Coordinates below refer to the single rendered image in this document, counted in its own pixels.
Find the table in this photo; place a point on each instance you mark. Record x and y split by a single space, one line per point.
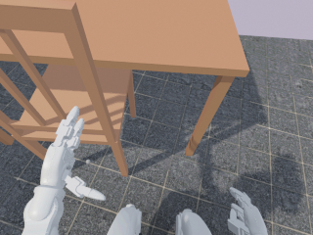
184 36

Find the robot left forearm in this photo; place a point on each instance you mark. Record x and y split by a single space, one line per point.
43 212

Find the robot thigh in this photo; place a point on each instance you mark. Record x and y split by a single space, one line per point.
127 222
189 223

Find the robot left hand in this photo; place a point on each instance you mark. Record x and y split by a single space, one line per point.
60 155

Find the left robot thigh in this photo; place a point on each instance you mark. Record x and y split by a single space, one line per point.
127 222

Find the chair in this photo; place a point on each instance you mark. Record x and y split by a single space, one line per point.
99 93

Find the robot right hand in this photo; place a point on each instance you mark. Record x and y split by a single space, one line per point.
250 220

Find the right robot thigh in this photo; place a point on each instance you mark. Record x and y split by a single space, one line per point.
189 223

